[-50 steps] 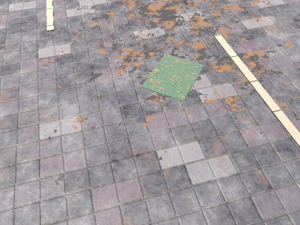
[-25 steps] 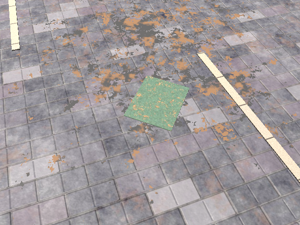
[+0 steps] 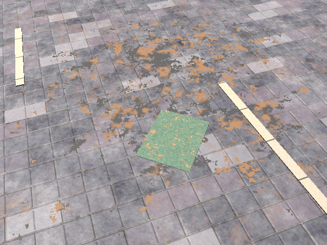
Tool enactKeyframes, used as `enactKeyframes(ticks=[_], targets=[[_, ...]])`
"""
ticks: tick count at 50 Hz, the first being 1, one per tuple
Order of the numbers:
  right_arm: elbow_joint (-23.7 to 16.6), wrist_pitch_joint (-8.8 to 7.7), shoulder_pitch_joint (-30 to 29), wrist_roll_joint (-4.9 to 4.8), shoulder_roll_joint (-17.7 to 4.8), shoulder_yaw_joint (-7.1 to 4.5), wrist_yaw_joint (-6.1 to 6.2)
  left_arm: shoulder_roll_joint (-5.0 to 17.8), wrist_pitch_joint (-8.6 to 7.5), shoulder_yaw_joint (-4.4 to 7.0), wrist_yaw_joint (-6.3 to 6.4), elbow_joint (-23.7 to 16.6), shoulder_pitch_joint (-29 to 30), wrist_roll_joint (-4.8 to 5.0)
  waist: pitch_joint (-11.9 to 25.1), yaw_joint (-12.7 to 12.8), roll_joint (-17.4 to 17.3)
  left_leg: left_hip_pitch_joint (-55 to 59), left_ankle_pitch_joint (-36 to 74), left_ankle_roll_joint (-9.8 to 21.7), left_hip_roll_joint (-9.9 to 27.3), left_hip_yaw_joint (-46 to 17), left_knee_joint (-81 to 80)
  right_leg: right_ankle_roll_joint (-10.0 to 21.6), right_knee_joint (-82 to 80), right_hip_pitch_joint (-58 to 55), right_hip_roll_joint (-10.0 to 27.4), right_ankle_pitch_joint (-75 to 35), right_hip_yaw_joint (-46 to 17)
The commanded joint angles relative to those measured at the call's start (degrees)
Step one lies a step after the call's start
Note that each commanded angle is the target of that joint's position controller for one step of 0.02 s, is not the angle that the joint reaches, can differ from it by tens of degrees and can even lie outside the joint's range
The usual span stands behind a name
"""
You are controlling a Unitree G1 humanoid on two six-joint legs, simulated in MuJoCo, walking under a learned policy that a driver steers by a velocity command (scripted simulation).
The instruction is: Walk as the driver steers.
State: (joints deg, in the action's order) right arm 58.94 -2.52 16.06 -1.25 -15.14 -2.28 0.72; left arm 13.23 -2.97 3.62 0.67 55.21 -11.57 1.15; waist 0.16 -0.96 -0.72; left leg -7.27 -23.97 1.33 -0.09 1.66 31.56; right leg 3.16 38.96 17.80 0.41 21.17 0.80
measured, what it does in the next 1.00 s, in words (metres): walks ahead: left foot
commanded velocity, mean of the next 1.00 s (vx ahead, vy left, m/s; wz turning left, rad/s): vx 0.45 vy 0.00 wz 0.22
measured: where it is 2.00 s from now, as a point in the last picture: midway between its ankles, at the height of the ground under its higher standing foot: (127, 137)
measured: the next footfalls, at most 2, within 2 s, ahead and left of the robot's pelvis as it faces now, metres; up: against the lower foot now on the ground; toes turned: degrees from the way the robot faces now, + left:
left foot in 0.56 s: +0.38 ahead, +0.14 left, +0.00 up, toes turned +16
right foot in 1.14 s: +0.75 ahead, +0.03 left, +0.00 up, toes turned +8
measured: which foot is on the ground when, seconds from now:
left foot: down 0.00-0.08, up 0.10-0.54, down 0.56-1.00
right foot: down 0.00-0.58, up 0.60-1.00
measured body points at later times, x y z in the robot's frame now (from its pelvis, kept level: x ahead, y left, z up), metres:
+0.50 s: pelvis +0.19 +0.00 +0.00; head +0.22 +0.01 +0.45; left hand +0.10 +0.25 -0.14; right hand +0.43 -0.18 -0.11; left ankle +0.34 +0.15 -0.70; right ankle +0.02 -0.12 -0.73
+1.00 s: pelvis +0.45 +0.09 +0.01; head +0.47 +0.10 +0.46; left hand +0.54 +0.38 -0.10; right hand +0.56 -0.16 -0.11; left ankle +0.34 +0.13 -0.73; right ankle +0.70 -0.02 -0.67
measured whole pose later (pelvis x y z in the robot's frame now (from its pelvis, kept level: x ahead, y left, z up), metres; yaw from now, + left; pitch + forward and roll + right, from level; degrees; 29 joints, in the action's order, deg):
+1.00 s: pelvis +0.45 +0.09 +0.01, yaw +14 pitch +1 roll +2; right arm 52.4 -5.1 16.9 0.4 -14.1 -3.1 0.0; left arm 15.2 -5.0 3.3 -0.7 49.4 -7.6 1.3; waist -0.5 -3.0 2.8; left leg 2.8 -14.3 5.1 -6.2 2.4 9.9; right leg 1.1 36.0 39.4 6.2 -8.0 -1.9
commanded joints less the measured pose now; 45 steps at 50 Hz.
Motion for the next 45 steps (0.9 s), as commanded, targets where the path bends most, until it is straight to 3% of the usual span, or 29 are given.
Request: enactKeyframes(ticks=[1, 2, 3, 4, 5, 6, 7, 9, 10, 12, 16, 19, 22, 25, 27, 28, 29, 30, 31, 32, 33, 34, 35, 37, 39, 41, 45], targets=[[-1.8, -1.86, 0.2, -0.47, -9.5, -2.18, -0.05, 4.4, -3.16, 0.82, -1.30, -4.3, 5.7, 0.35, -7.5, 0.5, -7.5, 2.3, 8.4, 11.9, 18.4, -21.1, -13.8, 2.0, -2.7, 11.0, 1.3, 1.7, 1.0], [-2.7, -1.61, -2.6, -0.75, -9.3, -2.13, -0.25, 4.8, -3.17, 1.28, -1.52, -2.0, 0.8, 0.73, -5.7, 3.2, -6.6, -2.6, 10.5, 9.6, 15.5, -16.4, -11.8, 2.5, -8.4, 0.7, 0.3, -2.7, 1.9], [-4.0, -1.63, -5.7, -0.55, -8.9, -1.96, -0.33, 7.2, -2.95, 2.50, -1.35, 0.8, -6.3, 0.57, -3.1, 6.4, -4.3, -9.9, 17.5, 6.6, 10.7, -10.6, -5.4, 3.4, -11.5, -12.3, 0.0, -6.4, -0.6], [-6.5, -2.23, -8.3, -0.29, -5.9, -1.09, -0.27, 13.5, -3.08, 4.47, -1.16, 2.9, -13.7, 0.50, -0.8, 8.4, 8.8, -20.2, 20.3, 1.3, 1.1, 0.2, 14.1, 8.3, -18.6, -22.4, 9.1, -6.5, -17.9], [-7.1, -3.08, -7.3, 0.25, -4.1, -0.62, -0.10, 14.1, -3.30, 4.21, -1.59, 3.7, -19.0, -0.06, 3.1, 9.5, 17.3, -32.3, -5.3, -0.7, -3.1, -1.9, 31.0, 14.1, -25.5, -32.5, 20.1, -12.8, -36.8], [-6.6, -3.48, -6.8, -1.16, -6.1, -1.34, -0.38, 8.7, -3.72, 2.37, -1.54, 3.1, -16.0, -0.89, 0.8, 7.3, 9.5, -37.0, -8.0, 0.9, -1.0, -8.9, 38.6, 13.1, -23.6, -31.0, 21.5, -16.4, -33.7], [-5.8, -3.41, -5.4, -2.34, -6.0, -1.49, -0.78, 6.5, -3.96, 1.63, -1.46, 1.9, -12.2, -0.97, -0.9, 5.1, 6.7, -37.4, -3.3, 2.5, 1.0, -10.4, 39.6, 10.8, -23.3, -28.3, 19.7, -18.6, -25.9], [-5.3, -2.73, -5.9, -1.92, -5.5, -2.03, -0.90, 4.6, -3.97, 0.63, -1.50, 1.0, -7.9, -0.81, -3.5, 3.2, 4.6, -36.8, 5.5, 3.4, 4.1, -10.1, 34.2, 6.7, -25.8, -24.1, 16.1, -22.6, -14.5], [-5.2, -2.15, -5.5, -1.55, -4.7, -2.19, -1.17, 3.9, -3.74, 0.26, -1.36, 1.1, -7.6, -1.21, -3.4, 2.5, 6.0, -34.2, 8.5, 3.1, 4.8, -9.0, 32.0, 5.1, -26.6, -22.0, 14.2, -24.3, -10.1], [-5.2, -1.18, -5.4, -1.00, -2.7, -2.08, -1.76, 4.6, -3.55, 0.26, -0.78, 1.7, -9.1, -1.86, -3.3, 2.4, 5.8, -33.1, 12.4, 1.8, 4.7, -7.2, 30.2, 5.0, -28.3, -20.1, 13.1, -27.3, -5.6], [-9.2, -0.64, -12.2, -0.55, -1.0, -1.51, -1.86, 7.2, -3.34, 0.65, 0.55, 1.5, -8.5, -2.31, -6.6, 3.0, 4.2, -34.6, 20.6, 0.0, 4.7, -5.5, 18.3, 5.0, -32.3, -16.3, 12.8, -26.7, 0.5], [-12.1, -0.64, -17.6, -0.10, -0.4, -0.91, -2.58, 8.0, -3.24, 0.85, 1.16, 1.7, -10.0, -1.73, -7.8, 4.4, 4.4, -32.0, 25.7, 0.5, 4.6, -1.6, 10.5, 4.6, -33.8, -15.6, 13.1, -26.6, 5.0], [-14.6, -0.60, -21.1, -0.21, -0.3, -0.73, -3.67, 8.2, -2.63, 1.08, 1.20, 2.4, -12.0, -1.01, -8.9, 4.6, 3.8, -32.4, 23.9, 2.4, 4.1, 0.6, 6.4, 4.3, -31.3, -20.3, 14.8, -31.9, 7.8], [-16.2, -0.50, -19.5, -0.32, -2.4, -1.81, -4.71, 10.4, -1.72, 1.75, 1.49, 1.4, -10.2, -0.71, -5.1, 1.3, 6.2, -25.5, 17.4, 5.5, 0.4, 4.7, 5.5, 3.0, -22.3, -24.3, 16.0, -57.2, 10.7], [-14.3, -0.04, -8.3, -0.56, -6.4, -4.09, -4.77, 12.1, -0.77, 2.18, 1.87, 0.2, -8.3, -0.78, 2.0, -5.1, 7.7, -10.8, 14.7, 8.2, -3.6, 6.5, 4.8, 1.7, -6.0, -22.4, 15.5, -69.6, 11.6], [-12.1, 0.37, 0.7, -0.59, -9.8, -6.09, -3.95, 12.2, -0.84, 2.06, 1.87, -0.7, -7.3, -0.63, 6.4, -9.8, 5.9, 4.2, 16.4, 10.5, -4.0, 3.2, 1.2, -0.2, 7.6, -13.8, 13.1, -62.0, 11.9], [-11.0, 0.91, 6.3, -0.48, -14.5, -7.31, -2.53, 7.4, -1.65, 0.80, 1.32, -2.7, -9.1, -1.91, 11.5, -8.2, -6.6, 21.5, 11.3, 16.0, 8.6, -19.0, -1.3, -3.0, 29.4, 5.9, 6.5, -21.6, 11.6], [-12.6, 0.06, 4.7, 0.27, -15.8, -6.69, -2.75, 2.9, -4.19, -0.99, 0.21, -5.2, -11.4, -0.84, 19.9, -3.9, -12.0, 30.6, 1.6, 25.5, 20.3, -51.6, -13.2, -3.7, 44.0, 20.4, -3.8, 12.6, -1.2], [-12.3, -0.70, 4.2, 0.70, -11.3, -5.44, -2.81, 8.3, -6.03, 0.52, -0.45, -7.1, -3.3, 1.25, 14.8, -6.5, -6.0, 27.3, 1.0, 21.5, 18.2, -46.8, -17.0, -2.2, 45.7, 26.6, -0.3, 8.9, -7.7], [-12.3, -1.42, 0.9, 0.52, -8.3, -4.65, -2.78, 9.1, -6.74, 0.67, -0.59, -7.6, -1.8, 2.16, 7.8, -4.5, -3.5, 18.7, 4.8, 18.8, 16.5, -36.5, -17.4, -0.8, 41.5, 27.3, 2.7, 3.1, -6.5], [-13.3, -1.99, -3.9, 0.41, -6.5, -3.98, -2.98, 8.6, -6.69, 0.88, 0.02, -6.4, -2.4, 1.28, 4.1, -1.3, 2.2, 9.3, 10.8, 16.6, 13.8, -29.4, -17.8, -0.8, 36.2, 23.3, 5.6, -1.0, -5.8], [-14.1, -2.31, -7.0, 0.81, -4.7, -3.39, -2.97, 9.1, -5.91, 1.52, 0.47, -5.7, -3.5, 0.19, 2.3, 0.8, 2.0, 2.6, 16.5, 15.2, 11.7, -24.0, -18.5, -1.3, 32.1, 19.1, 7.5, -3.4, -5.6], [-14.4, -2.41, -8.0, 1.32, -4.0, -2.98, -2.83, 8.9, -4.88, 1.75, 0.46, -5.4, -5.0, -0.15, 2.1, 2.3, 0.7, -1.7, 19.2, 14.8, 10.5, -21.2, -19.7, -1.7, 30.4, 15.4, 8.7, -4.6, -5.8], [-13.4, -2.82, -6.4, 1.23, -4.9, -2.98, -2.49, 7.2, -3.35, 1.60, 0.57, -5.5, -5.4, -0.76, 1.4, 2.9, -0.9, -5.9, 24.0, 14.9, 9.7, -17.1, -21.5, -3.1, 26.4, 13.8, 9.4, -6.4, -4.6], [-12.1, -3.20, -3.8, 1.30, -6.3, -3.16, -1.83, 6.8, -2.39, 1.44, 0.83, -6.6, -1.9, -1.05, -0.6, 1.9, -1.7, -6.5, 26.9, 14.4, 9.3, -13.2, -23.1, -4.3, 21.3, 17.4, 9.9, -11.9, -3.8], [-11.1, -3.22, -1.5, 1.42, -6.7, -3.06, -1.20, 6.9, -2.17, 1.36, 0.85, -7.7, 1.8, -0.95, -1.7, 0.2, -1.8, -4.5, 28.0, 12.8, 8.8, -10.6, -23.7, -4.7, 14.7, 21.0, 9.8, -18.8, -3.6], [-9.9, -3.32, 0.6, 1.53, -7.2, -2.75, -0.59, 5.8, -2.89, 0.72, -0.35, -8.9, 6.9, -0.26, -2.4, -2.4, -2.0, 0.0, 26.2, 9.1, 8.2, -5.7, -25.0, -3.1, 2.1, 21.0, 7.7, -31.1, -2.6]])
